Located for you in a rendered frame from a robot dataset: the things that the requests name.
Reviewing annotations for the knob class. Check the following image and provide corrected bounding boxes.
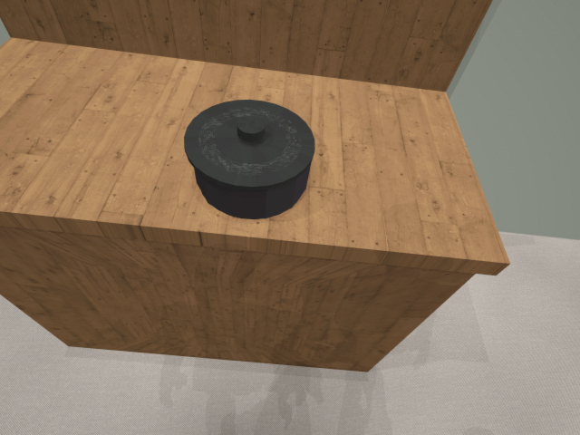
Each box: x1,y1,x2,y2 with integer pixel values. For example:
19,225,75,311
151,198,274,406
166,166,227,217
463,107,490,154
237,116,265,142

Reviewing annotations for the pot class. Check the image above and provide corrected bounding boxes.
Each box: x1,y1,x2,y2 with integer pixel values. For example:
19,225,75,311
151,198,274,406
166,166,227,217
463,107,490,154
194,164,311,219

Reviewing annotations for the table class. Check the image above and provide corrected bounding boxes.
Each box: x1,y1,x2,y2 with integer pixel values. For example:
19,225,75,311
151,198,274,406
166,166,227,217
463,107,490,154
0,0,510,372

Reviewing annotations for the lid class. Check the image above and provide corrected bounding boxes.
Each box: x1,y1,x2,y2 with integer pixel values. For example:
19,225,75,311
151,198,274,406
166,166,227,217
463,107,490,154
184,100,315,191

